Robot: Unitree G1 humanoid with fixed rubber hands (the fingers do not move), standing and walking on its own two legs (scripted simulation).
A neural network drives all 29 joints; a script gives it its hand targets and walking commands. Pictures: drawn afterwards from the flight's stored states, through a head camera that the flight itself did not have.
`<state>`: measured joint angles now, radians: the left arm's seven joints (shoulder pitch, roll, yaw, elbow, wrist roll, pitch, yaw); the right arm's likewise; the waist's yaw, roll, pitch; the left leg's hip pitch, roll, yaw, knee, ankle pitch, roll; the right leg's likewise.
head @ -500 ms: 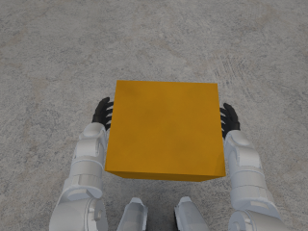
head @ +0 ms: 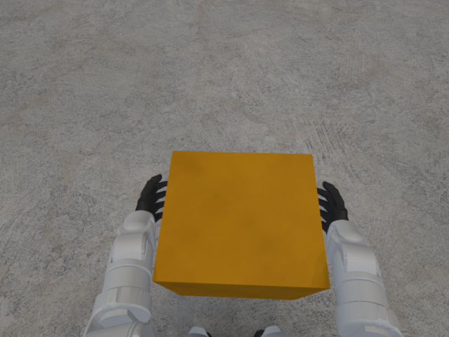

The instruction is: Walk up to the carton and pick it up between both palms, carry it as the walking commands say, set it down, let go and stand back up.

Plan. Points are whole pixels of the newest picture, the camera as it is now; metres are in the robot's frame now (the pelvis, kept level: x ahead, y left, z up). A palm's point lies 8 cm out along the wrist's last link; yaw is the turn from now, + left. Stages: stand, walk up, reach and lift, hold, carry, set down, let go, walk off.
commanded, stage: reach and lift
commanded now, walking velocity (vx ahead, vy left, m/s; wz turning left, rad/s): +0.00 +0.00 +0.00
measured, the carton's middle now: (238, 232) +0.34 -0.01 -0.11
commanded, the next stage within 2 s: none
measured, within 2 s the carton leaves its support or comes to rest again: neither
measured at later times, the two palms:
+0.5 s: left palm (135, 212) +0.34 +0.17 +0.03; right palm (354, 223) +0.31 -0.18 +0.03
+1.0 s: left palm (125, 212) +0.31 +0.16 +0.08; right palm (378, 224) +0.29 -0.19 +0.09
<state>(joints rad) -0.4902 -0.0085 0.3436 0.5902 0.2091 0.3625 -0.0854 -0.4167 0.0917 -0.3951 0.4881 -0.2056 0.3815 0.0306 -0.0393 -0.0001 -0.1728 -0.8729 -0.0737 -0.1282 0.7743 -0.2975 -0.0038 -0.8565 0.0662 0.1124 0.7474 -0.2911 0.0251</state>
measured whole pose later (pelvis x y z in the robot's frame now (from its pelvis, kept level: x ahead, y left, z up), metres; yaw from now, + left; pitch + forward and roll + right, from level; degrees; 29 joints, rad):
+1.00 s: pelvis +0.02 +0.00 +0.05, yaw +0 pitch -4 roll +0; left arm -0.26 -0.05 0.25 0.29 0.21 0.67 -0.10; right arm -0.20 0.12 -0.31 0.19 -0.21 0.70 0.07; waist -0.04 -0.02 -0.02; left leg -0.09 -0.05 -0.13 0.35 -0.19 0.00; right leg -0.07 0.04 0.12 0.33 -0.18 0.01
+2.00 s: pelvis +0.02 -0.01 +0.05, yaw +0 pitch -5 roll +0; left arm -0.20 -0.05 0.23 0.19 0.21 0.73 -0.09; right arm -0.18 0.09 -0.24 0.15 -0.20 0.75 0.07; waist 0.00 0.00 0.01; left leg -0.06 -0.04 -0.13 0.32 -0.17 0.00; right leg -0.05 0.04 0.12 0.32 -0.17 0.00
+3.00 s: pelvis +0.01 +0.00 +0.03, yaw +0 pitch +1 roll +0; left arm -0.15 -0.06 0.17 0.03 0.14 0.81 -0.03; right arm -0.13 0.04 -0.19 0.00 -0.14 0.83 0.05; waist 0.00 0.02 -0.12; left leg -0.31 -0.04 -0.06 0.58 -0.28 0.01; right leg -0.30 0.04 0.11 0.56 -0.28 0.02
